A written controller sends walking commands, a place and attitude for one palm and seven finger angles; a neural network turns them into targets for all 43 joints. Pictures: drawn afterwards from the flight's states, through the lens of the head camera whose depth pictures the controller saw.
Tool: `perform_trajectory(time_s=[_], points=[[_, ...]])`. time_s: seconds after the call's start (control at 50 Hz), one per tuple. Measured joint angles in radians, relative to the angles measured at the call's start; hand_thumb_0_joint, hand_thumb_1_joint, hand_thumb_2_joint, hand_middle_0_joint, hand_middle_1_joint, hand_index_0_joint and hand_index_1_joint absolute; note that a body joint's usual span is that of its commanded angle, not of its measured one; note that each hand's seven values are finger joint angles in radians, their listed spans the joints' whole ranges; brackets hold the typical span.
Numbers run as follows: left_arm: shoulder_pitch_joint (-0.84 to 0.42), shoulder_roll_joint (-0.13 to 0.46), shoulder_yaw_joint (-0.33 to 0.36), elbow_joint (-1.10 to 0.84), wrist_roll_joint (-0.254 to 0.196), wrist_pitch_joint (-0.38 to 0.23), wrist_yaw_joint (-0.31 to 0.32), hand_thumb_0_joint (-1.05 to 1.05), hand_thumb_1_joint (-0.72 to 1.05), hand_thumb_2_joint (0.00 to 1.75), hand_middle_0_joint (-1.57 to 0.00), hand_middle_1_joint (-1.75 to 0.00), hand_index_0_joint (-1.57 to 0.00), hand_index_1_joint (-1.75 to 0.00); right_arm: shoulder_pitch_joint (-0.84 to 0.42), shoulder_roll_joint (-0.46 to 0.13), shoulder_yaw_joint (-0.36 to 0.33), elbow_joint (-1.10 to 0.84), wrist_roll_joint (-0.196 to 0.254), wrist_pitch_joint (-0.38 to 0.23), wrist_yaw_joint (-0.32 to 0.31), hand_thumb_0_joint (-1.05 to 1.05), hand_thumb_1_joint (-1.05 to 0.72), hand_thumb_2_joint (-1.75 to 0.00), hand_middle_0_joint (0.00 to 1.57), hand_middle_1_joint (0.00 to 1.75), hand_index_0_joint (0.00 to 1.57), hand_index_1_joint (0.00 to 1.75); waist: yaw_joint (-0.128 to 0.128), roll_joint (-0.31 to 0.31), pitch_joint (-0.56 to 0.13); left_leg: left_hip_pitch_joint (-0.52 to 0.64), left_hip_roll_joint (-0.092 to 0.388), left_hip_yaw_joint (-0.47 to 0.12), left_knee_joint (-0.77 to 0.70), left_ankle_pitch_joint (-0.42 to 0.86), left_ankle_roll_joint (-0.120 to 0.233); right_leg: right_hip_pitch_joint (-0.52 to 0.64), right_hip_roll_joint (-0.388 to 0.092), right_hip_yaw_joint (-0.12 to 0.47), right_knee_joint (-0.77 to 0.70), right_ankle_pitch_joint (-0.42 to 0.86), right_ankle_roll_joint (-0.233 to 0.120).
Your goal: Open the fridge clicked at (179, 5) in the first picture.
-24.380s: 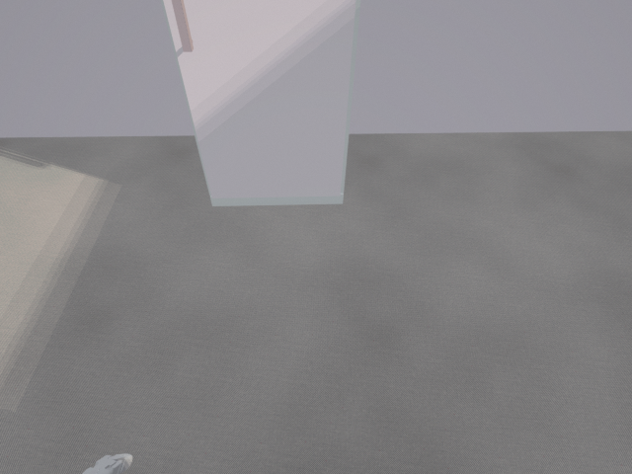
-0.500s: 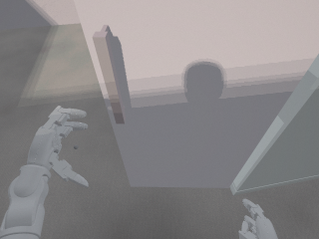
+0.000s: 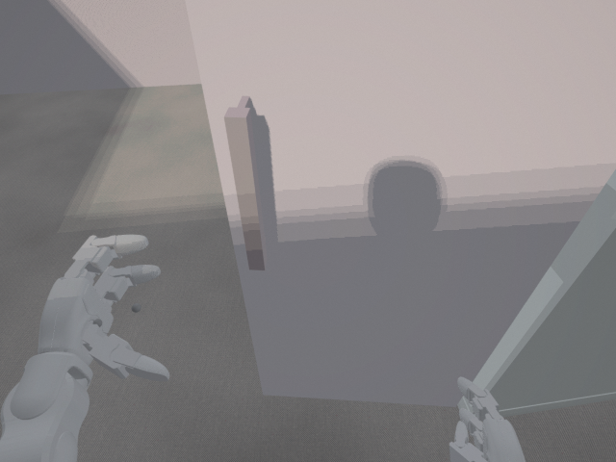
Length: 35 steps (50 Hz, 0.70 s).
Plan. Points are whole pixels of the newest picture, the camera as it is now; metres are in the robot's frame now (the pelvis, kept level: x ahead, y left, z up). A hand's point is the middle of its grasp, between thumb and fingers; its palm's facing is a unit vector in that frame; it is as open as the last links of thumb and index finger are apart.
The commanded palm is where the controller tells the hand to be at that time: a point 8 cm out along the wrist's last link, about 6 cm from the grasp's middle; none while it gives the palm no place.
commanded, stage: draw the hand back to the body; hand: left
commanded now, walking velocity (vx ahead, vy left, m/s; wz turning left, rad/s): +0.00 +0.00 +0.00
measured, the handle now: (252, 192) +0.45 +0.15 +0.14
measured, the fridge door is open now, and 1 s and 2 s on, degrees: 78 78 78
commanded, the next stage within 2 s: step back with the hand held close in 1.10 s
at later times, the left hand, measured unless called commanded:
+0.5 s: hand (94, 303) +0.22 +0.26 +0.16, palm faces +0.44 -0.84 -0.33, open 11.0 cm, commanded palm +0.16 +0.29 +0.17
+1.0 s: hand (69, 313) +0.20 +0.27 +0.17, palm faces +0.48 -0.81 -0.34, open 7.5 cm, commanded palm +0.15 +0.30 +0.19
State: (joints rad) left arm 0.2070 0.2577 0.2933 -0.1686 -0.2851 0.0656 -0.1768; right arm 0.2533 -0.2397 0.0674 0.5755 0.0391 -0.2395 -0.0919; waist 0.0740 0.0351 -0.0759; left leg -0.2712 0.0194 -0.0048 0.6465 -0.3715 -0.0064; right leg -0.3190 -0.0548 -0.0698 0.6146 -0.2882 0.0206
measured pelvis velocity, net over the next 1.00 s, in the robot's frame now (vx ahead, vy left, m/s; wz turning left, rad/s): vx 0.00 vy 0.00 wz -0.01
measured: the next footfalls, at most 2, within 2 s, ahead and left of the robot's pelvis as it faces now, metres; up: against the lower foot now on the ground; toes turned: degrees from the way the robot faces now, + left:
none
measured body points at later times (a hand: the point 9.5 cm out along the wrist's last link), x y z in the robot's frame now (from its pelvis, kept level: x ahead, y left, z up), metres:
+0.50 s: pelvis +0.01 +0.00 +0.01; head -0.02 -0.02 +0.46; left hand +0.19 +0.30 +0.18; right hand +0.18 -0.22 -0.07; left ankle -0.02 +0.12 -0.73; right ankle +0.02 -0.14 -0.73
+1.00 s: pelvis +0.00 +0.00 +0.02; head -0.02 -0.02 +0.47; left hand +0.17 +0.31 +0.19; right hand +0.20 -0.22 -0.06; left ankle -0.02 +0.12 -0.73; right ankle +0.02 -0.14 -0.73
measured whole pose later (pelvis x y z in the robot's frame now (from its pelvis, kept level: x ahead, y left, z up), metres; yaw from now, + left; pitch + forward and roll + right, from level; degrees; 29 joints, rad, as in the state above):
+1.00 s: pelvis +0.00 +0.00 +0.02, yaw -1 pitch -5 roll +0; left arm 0.40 0.32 0.34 -0.34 -0.07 -0.05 0.10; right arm 0.20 -0.22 0.03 0.65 -0.02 -0.16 -0.09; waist 0.09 0.05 0.02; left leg -0.06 0.02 0.01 0.42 -0.27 0.00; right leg -0.12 -0.05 -0.06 0.41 -0.20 0.02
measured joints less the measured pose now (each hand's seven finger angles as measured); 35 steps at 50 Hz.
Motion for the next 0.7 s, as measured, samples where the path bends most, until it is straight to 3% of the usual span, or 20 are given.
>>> perform_trajectory(time_s=[0.04,0.14,0.26,0.42,0.7], points=[[0.006,0.002,-0.005,-0.024,-0.001,0.007,-0.011,-0.01,-0.52,0.22,-0.25,-1.13,-0.25,-1.13,-0.004,-0.002,0.003,0.003,-0.001,-0.005,-0.004,0.02,-0.9,-0.9,0.21,0.3,0.21,0.3,0.004,0.004,0.003,0.009,-0.001,-0.004,-0.004,0.002,0.001,0.013,-0.001,-0.004,-0.007,0.002,0.001],[0.044,0.045,-0.051,-0.074,0.13,-0.032,0.144,-0.01,-0.42,0.27,-0.25,-1.07,-0.24,-1.07,-0.027,0.007,0.006,0.018,-0.037,0.008,-0.005,0.02,-0.9,-0.9,0.21,0.3,0.21,0.3,-0.005,0.001,0.035,0.054,-0.006,-0.004,-0.052,0.026,0.002,0.055,-0.005,-0.006,-0.046,0.02,0.002],[0.099,0.052,-0.041,-0.087,0.188,-0.062,0.235,-0.01,-0.23,0.35,-0.24,-0.97,-0.24,-0.97,-0.026,0.014,0.0,0.037,-0.049,0.043,-0.005,0.02,-0.9,-0.9,0.21,0.3,0.21,0.3,-0.006,0.0,0.069,0.104,-0.005,0.004,-0.113,0.055,0.001,0.098,-0.001,0.001,-0.101,0.047,0.001],[0.13,0.062,-0.013,-0.11,0.214,-0.098,0.276,-0.01,0.05,0.49,-0.23,-0.8,-0.23,-0.8,-0.011,0.01,-0.014,0.08,-0.053,0.062,-0.008,0.02,-0.9,-0.9,0.21,0.3,0.21,0.3,-0.001,0.011,0.078,0.157,-0.007,0.008,-0.167,0.073,0.003,0.146,-0.001,0.003,-0.146,0.062,0.003],[0.201,0.078,0.043,-0.166,0.215,-0.127,0.269,0.0,0.55,0.73,-0.22,-0.51,-0.22,-0.51,-0.032,0.015,-0.038,0.076,-0.055,0.077,-0.001,0.02,-0.9,-0.9,0.2,0.3,0.21,0.3,0.002,0.015,0.076,0.206,0.0,0.019,-0.211,0.082,0.0,0.186,0.008,0.012,-0.182,0.07,0.002]])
